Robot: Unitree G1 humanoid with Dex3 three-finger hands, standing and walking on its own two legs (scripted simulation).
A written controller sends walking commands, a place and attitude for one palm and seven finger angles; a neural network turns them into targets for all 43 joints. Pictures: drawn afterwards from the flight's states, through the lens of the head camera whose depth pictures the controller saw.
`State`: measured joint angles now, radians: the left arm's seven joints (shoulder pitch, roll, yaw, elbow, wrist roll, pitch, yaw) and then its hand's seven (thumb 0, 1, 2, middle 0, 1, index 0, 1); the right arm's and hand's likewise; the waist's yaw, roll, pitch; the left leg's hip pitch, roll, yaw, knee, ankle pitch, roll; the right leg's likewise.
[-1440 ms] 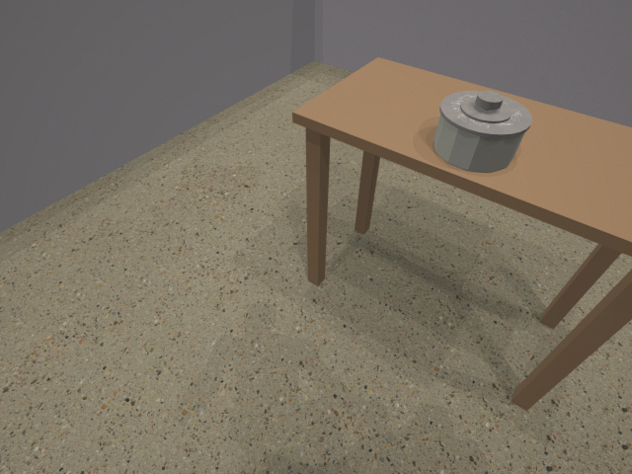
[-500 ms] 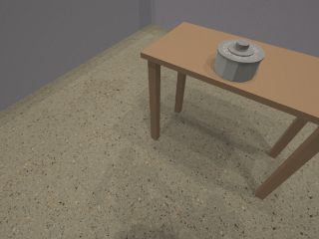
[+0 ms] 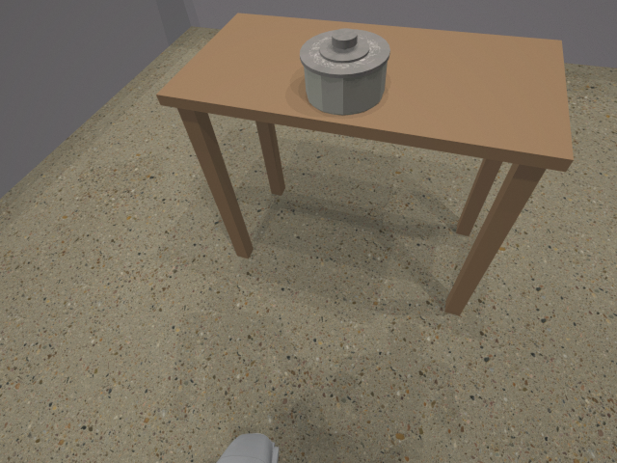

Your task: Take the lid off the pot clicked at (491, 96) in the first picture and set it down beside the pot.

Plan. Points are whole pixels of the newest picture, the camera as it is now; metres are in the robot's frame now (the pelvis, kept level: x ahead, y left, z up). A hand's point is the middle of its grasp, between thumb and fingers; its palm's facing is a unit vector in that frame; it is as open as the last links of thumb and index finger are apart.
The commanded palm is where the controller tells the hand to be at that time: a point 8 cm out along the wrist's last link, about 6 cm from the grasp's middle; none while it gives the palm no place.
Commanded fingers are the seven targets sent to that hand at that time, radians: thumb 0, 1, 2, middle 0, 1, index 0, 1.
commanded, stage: turn to face it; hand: left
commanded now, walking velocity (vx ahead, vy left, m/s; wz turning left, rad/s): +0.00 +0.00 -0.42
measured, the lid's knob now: (344, 38) +0.88 +0.00 +0.09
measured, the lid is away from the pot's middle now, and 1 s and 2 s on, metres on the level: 0.00 0.00 0.00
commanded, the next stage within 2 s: take the last steps up to it in 0.42 s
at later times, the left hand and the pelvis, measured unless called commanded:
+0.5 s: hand out of the picture +0.09 +0.27 -0.17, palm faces -0.11 -0.97 -0.24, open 7.4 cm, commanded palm none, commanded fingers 0.00 0.90 0.90 -0.20 -0.30 -0.20 -0.30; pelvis +0.00 +0.07 +0.00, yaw -11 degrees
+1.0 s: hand (230, 418) +0.20 +0.16 -0.16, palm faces -0.21 -0.96 -0.20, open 7.2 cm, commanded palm none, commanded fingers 0.00 0.90 0.90 -0.20 -0.30 -0.20 -0.30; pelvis +0.07 +0.01 +0.00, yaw -14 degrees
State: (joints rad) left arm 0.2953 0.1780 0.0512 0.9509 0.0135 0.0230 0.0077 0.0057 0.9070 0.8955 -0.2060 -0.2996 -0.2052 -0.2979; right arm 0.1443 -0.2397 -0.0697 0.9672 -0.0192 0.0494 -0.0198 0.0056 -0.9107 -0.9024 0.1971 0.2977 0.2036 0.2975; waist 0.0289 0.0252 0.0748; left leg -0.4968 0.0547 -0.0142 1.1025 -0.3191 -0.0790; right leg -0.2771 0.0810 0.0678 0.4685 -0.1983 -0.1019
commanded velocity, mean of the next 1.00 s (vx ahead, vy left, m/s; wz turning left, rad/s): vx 0.15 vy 0.01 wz -0.13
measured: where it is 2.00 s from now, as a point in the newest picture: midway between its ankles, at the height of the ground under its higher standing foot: (344, 402)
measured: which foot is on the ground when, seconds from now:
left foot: up 0.00-0.40, down 0.42-0.90, up 0.92-1.00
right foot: down 0.00-0.42, up 0.44-0.86, down 0.88-1.00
